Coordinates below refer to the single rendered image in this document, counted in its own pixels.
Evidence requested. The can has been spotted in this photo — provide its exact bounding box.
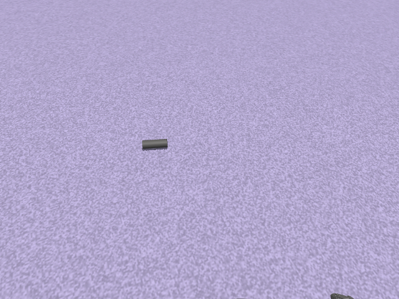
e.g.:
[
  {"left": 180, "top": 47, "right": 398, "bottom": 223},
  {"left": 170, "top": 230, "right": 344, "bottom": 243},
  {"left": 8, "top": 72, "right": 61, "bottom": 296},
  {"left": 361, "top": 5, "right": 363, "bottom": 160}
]
[{"left": 142, "top": 139, "right": 168, "bottom": 149}]

